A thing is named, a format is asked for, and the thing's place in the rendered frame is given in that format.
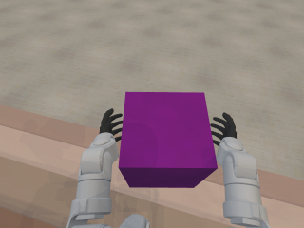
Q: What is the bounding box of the robot left thigh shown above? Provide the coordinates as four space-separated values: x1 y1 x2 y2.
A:
119 214 150 228

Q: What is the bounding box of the carton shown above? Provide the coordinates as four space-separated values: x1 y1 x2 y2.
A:
118 92 218 188

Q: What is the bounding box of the robot left forearm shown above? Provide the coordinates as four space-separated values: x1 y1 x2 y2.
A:
66 132 119 228

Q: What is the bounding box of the robot right forearm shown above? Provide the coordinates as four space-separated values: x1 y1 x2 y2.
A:
216 137 271 228

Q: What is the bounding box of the right robot hand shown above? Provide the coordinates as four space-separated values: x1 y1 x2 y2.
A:
210 112 237 146

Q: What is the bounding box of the left robot hand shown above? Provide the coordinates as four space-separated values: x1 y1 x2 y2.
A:
99 108 123 142

